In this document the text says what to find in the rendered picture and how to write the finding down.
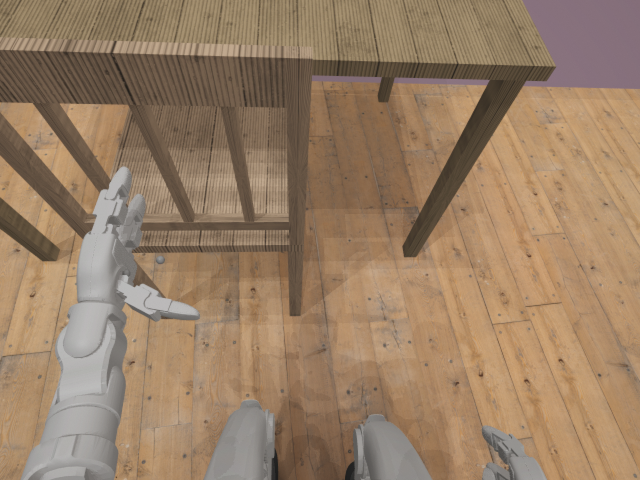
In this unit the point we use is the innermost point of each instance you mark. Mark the robot right thigh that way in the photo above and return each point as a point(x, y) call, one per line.
point(383, 452)

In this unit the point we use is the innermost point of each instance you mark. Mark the chair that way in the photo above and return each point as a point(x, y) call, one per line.
point(216, 139)

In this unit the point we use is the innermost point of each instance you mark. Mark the robot left forearm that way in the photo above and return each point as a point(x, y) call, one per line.
point(78, 441)

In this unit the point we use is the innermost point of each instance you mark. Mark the robot right hand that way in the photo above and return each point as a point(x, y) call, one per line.
point(511, 451)

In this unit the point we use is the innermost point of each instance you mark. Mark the robot thigh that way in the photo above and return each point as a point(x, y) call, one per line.
point(383, 452)
point(246, 442)

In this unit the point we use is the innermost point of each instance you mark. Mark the robot left hand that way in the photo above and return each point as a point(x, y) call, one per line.
point(106, 252)

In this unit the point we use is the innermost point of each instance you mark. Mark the robot left thigh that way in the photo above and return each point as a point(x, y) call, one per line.
point(246, 442)

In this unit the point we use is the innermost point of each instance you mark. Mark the table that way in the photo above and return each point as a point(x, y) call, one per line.
point(494, 40)

